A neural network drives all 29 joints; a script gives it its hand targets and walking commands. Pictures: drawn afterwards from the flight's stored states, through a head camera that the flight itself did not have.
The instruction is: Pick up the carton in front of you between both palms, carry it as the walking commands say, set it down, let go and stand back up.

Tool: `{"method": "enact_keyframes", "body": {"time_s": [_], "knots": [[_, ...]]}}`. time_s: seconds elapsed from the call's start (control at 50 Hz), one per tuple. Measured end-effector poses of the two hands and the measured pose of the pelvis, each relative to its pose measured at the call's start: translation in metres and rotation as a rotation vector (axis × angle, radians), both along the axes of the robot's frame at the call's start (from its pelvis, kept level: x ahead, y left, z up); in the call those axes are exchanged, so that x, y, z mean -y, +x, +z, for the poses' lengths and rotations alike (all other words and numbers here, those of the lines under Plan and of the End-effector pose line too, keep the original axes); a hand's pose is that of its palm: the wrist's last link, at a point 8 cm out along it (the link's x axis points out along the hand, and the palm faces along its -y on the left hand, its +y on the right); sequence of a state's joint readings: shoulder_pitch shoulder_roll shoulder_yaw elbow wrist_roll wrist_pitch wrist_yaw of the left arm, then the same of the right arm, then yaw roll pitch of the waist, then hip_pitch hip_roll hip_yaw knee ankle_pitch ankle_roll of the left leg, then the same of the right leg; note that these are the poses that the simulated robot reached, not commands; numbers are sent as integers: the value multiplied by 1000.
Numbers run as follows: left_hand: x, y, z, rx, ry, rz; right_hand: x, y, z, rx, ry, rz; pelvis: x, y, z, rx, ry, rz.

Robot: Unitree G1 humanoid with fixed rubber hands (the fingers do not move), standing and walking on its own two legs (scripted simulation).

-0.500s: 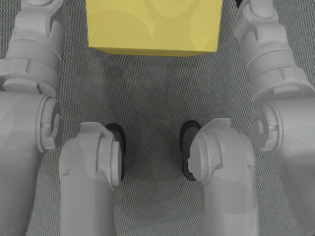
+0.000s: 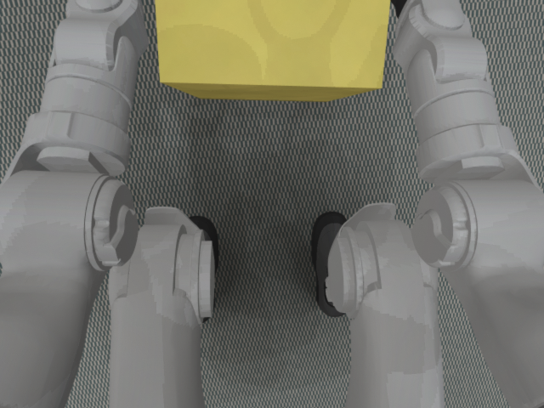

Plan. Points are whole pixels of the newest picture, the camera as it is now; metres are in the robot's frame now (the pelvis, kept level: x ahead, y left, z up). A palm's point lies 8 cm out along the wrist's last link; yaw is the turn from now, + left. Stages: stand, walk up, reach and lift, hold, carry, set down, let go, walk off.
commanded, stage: reach and lift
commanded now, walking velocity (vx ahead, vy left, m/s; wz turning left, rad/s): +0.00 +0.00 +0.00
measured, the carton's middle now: (268, 10) +0.55 +0.00 -0.24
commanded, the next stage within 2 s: none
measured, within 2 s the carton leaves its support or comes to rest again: leaves its support in 0.04 s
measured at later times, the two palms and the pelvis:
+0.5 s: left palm out of the picture +0.50 +0.15 +0.04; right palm out of the picture +0.50 -0.14 +0.03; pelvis -0.02 -0.01 +0.10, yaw +1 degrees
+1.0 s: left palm out of the picture +0.46 +0.15 +0.18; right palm out of the picture +0.46 -0.14 +0.18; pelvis +0.02 +0.00 +0.22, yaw +1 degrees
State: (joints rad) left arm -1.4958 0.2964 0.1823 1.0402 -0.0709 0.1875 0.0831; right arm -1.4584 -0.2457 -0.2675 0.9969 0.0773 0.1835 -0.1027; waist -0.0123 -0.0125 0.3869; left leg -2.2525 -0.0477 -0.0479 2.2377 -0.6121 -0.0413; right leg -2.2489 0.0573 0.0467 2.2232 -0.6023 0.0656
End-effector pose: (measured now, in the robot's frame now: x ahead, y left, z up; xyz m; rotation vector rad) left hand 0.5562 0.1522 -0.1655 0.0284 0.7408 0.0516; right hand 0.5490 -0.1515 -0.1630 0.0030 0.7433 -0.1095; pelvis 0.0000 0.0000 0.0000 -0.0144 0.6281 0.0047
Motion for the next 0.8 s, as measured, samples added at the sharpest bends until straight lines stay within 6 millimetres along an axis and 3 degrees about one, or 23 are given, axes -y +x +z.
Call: {"method": "enact_keyframes", "body": {"time_s": [0.06,0.12,0.28,0.38,0.58,0.8], "knots": [[2,-4,7,8,10,22,-2,0,10,10,-16,-26,0,2,1,-19,0,-1],[1,-8,26,30,7,41,-4,-4,30,33,-12,-35,1,3,6,-46,2,2],[-4,-28,123,71,-15,84,-9,-24,119,76,13,-44,4,-3,42,-94,4,14],[-4,-44,167,40,-7,80,-9,-41,161,45,7,-37,5,-11,73,-114,3,18],[-1,-57,220,54,-2,77,-6,-53,216,58,3,-38,5,-17,116,-132,8,14],[-2,-73,279,58,-12,91,-6,-67,276,63,8,-38,4,0,165,-106,9,11]]}}
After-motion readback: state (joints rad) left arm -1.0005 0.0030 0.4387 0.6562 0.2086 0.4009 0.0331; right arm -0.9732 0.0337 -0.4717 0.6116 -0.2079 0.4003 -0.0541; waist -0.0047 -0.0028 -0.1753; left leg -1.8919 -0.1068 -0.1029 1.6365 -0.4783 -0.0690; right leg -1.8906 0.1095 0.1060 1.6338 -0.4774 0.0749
